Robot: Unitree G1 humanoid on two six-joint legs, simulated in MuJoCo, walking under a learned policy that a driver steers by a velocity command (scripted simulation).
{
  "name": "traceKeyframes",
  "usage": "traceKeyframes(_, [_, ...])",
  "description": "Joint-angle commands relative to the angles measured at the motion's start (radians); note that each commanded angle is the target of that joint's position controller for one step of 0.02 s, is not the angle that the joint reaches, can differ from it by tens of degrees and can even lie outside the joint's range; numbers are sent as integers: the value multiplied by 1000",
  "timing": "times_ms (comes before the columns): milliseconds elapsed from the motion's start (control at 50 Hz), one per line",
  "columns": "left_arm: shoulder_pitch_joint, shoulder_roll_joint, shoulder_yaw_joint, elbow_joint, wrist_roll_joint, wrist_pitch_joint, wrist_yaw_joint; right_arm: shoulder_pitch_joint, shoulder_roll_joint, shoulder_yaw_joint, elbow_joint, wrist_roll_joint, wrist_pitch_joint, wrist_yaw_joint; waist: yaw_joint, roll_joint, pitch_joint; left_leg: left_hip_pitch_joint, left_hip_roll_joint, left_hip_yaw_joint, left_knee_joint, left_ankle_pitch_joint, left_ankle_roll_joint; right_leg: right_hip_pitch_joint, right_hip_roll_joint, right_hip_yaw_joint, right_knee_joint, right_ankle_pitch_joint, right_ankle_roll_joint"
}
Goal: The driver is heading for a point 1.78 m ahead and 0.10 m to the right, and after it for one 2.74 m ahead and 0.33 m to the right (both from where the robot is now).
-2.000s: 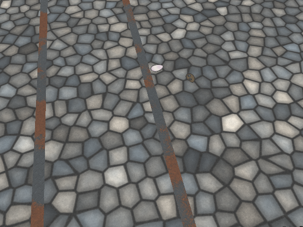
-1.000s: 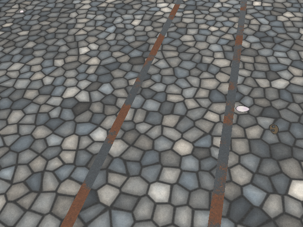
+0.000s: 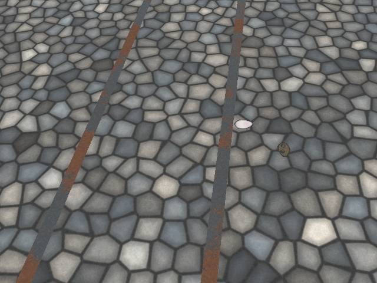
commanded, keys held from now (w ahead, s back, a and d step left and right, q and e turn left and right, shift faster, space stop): w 1.00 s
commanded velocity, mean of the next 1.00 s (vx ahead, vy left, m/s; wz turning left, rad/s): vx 0.48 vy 0.00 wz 0.00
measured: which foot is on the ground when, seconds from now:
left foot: up 0.00-0.40, down 0.42-0.98, up 1.00-1.00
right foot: down 0.00-0.42, up 0.44-0.94, down 0.96-1.00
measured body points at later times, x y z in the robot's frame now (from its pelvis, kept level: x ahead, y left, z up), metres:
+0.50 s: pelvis +0.28 -0.01 +0.00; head +0.32 -0.01 +0.45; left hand +0.24 +0.25 -0.14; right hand +0.52 -0.23 -0.07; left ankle +0.38 +0.06 -0.72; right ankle +0.07 -0.12 -0.64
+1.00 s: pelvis +0.56 -0.07 +0.00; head +0.60 -0.08 +0.45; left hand +0.81 +0.14 -0.08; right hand +0.52 -0.34 -0.13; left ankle +0.39 +0.06 -0.70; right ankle +0.66 -0.17 -0.72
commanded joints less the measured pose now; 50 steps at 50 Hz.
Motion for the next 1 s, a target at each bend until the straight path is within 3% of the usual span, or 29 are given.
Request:
traceKeyframes(20, [262,215,49,54,-1,-1,10,-68,-47,9,-161,45,-55,-38,103,-149,-116,-685,15,107,241,311,30,532,-402,755,-440,-112,-260])
traceKeyframes(40, [168,176,29,42,9,-28,12,-126,-52,9,-179,31,-39,-53,68,-170,-54,-672,46,100,232,372,38,407,-413,741,-413,-42,-275])
traceKeyframes(60, [78,94,1,24,16,-56,17,-128,-74,-2,-162,3,-27,-46,25,-94,1,-583,96,22,-19,539,61,258,-351,584,-357,81,-217])
traceKeyframes(80, [76,47,-9,40,20,-65,22,-147,-67,-7,-152,-14,-21,-34,23,-138,31,-525,105,21,-122,562,68,187,-279,449,-328,179,-175])
traceKeyframes(100, [105,55,-14,59,25,-67,37,-164,-38,-4,-164,-24,-19,-24,14,-159,64,-459,105,44,-289,607,48,109,-208,324,-360,233,-147])
traceKeyframes(140, [218,78,-14,90,30,-64,68,-253,3,7,-198,-42,-22,-13,49,-159,68,-422,85,89,-482,689,3,129,-189,280,-399,414,-190])
traceKeyframes(180, [257,93,-12,96,18,-56,87,-348,5,13,-235,-38,-24,4,73,-137,78,-381,52,125,-725,770,2,163,-165,201,-411,618,-176])
traceKeyframes(200, [284,103,-9,101,10,-52,92,-402,28,22,-247,-35,-26,15,94,-128,72,-340,25,156,-829,808,8,185,-154,169,-424,656,-158])
traceKeyframes(260, [388,106,-8,131,-10,-42,99,-531,57,31,-279,-19,-18,43,146,-90,83,-296,-23,195,-994,863,20,289,-154,140,-454,584,-132])
traceKeyframes(340, [444,105,-1,148,-6,-20,105,-640,53,32,-325,-13,-29,72,154,-78,104,-324,-43,186,-1096,790,63,464,-205,136,-401,624,-147])
traceKeyframes(380, [412,132,9,133,3,-14,100,-589,16,20,-315,-25,-34,76,108,-109,41,-182,-92,221,-1121,681,102,495,-197,117,-295,879,-143])
traceKeyframes(400, [400,147,14,125,4,-11,97,-510,-17,6,-297,-27,-34,72,59,-128,-23,-33,-120,243,-1123,658,126,481,-190,111,-198,1043,-138])
traceKeyframes(420, [357,151,14,108,12,-10,92,-323,-64,-15,-245,-23,-33,64,-38,-123,-117,235,-105,220,-1141,713,168,377,-154,90,-4,1081,-119])
traceKeyframes(440, [333,123,2,73,34,-17,88,-99,-145,-35,-194,-38,-28,50,-105,-16,-287,609,88,-5,-1096,782,241,133,-83,58,314,738,-97])
traceKeyframes(460, [509,-7,-39,91,30,-35,67,-59,-184,-38,-161,-26,-34,62,-16,247,-457,931,349,-497,-1195,597,421,-223,90,93,656,-221,-49])
traceKeyframes(480, [424,107,-8,93,3,-54,58,-49,-90,-22,-154,-24,-24,53,-61,145,-387,878,302,-552,-1294,439,381,-340,49,159,719,-234,-56])
traceKeyframes(500, [286,150,7,39,-18,-65,62,-175,-67,-10,-168,-23,-22,44,-35,101,-182,691,265,-386,-1336,498,332,-392,0,113,684,-133,-56])
traceKeyframes(520, [219,137,8,23,-13,-66,71,-258,-59,-5,-175,-28,-27,45,9,-15,-77,500,224,-275,-1372,619,304,-345,-45,85,621,-52,-53])
traceKeyframes(540, [205,125,14,14,2,-59,76,-296,-44,-1,-176,-38,-33,51,48,-43,-34,363,194,-208,-1407,695,288,-281,-68,82,569,-3,-46])
traceKeyframes(560, [231,103,16,15,7,-46,78,-311,-27,3,-170,-47,-41,54,87,-13,-32,288,163,-159,-1439,713,273,-214,-93,91,529,27,-43])
traceKeyframes(620, [231,60,11,7,10,-21,82,-292,-32,3,-135,-35,-53,55,113,23,-8,179,138,-61,-1506,738,278,-179,-112,71,437,81,-24])
traceKeyframes(680, [89,69,10,-50,20,-20,85,-229,-70,-4,-97,-30,-46,35,82,14,37,181,127,-9,-1535,758,268,-266,-117,59,273,249,4])
traceKeyframes(760, [-55,51,-2,-92,17,-31,65,-149,-87,-2,-55,-18,-43,31,36,22,52,193,85,73,-1517,752,219,-201,-74,28,22,453,5])
traceKeyframes(860, [-210,68,-11,-159,2,-37,38,-58,-105,-2,-3,-12,-27,31,-12,31,90,353,149,43,-1454,738,213,-228,-43,15,-112,381,-12])
traceKeyframes(920, [-182,100,-4,-168,-3,-53,25,-58,-130,-10,13,-13,-12,21,23,64,66,442,188,25,-1371,897,191,-154,-18,-4,-169,252,-58])
traceKeyframes(940, [-104,124,8,-148,0,-57,26,-80,-140,-11,10,-13,-7,20,73,73,19,441,168,50,-1283,1066,175,-32,12,-33,-198,241,-82])
traceKeyframes(960, [57,171,32,-99,3,-58,32,-93,-124,-3,3,-18,-4,19,145,62,-85,380,118,92,-1110,1165,149,203,16,-33,-196,270,-118])
traceKeyframes(980, [268,252,53,-58,17,-58,42,-109,-91,14,-33,-38,-7,16,221,-43,-253,167,55,141,-798,931,111,535,-169,170,-149,344,-193])
traceKeyframes(1000, [315,297,63,-36,16,-50,35,24,30,48,-32,-27,-25,25,159,-313,-384,-228,-113,148,-480,239,45,853,-379,615,-244,148,-344])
